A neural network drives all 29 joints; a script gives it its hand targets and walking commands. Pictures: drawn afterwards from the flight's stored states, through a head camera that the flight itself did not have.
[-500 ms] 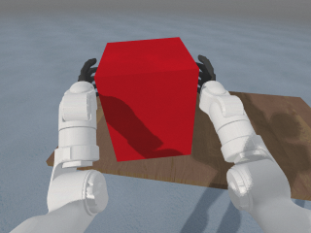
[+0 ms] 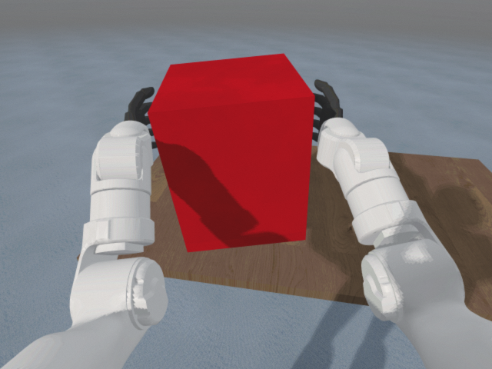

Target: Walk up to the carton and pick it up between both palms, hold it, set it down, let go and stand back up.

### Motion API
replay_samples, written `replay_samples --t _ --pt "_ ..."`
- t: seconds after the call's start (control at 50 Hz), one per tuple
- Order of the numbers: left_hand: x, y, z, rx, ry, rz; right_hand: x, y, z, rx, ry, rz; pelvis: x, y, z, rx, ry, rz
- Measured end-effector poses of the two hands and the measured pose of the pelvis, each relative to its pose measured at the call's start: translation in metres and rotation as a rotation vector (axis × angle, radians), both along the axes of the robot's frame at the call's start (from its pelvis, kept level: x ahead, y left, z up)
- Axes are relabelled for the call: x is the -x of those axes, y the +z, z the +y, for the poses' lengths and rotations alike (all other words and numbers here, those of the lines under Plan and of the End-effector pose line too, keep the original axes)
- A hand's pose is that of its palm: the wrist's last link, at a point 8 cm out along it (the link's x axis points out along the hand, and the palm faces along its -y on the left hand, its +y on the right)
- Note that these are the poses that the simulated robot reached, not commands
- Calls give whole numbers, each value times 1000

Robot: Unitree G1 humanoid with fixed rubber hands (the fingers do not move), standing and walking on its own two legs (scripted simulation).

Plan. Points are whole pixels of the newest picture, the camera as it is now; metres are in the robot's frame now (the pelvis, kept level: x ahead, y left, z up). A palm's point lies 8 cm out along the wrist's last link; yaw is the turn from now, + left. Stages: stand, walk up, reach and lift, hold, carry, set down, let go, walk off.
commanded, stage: hold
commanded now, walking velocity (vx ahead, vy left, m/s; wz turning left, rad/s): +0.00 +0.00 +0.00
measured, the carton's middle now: (236, 150) +0.41 -0.01 +0.23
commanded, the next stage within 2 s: none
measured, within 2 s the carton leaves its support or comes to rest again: neither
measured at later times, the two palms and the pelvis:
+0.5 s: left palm (133, 132) +0.37 +0.15 +0.29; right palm (325, 125) +0.37 -0.14 +0.29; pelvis +0.00 +0.00 +0.00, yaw +0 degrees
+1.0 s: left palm (130, 127) +0.37 +0.15 +0.30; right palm (326, 121) +0.37 -0.14 +0.30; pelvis +0.00 +0.00 +0.00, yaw +0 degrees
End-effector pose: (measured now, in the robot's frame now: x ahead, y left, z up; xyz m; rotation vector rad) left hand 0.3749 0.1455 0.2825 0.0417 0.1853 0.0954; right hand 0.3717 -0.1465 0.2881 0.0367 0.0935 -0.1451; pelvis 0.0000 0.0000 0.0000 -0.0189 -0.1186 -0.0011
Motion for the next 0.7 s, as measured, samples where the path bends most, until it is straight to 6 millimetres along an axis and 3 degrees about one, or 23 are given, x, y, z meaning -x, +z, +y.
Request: replay_samples --t 0.7 --pt "2 7 5 9 11 -4 0 8 5 3 6 12 -4 0 -1 2 5 5"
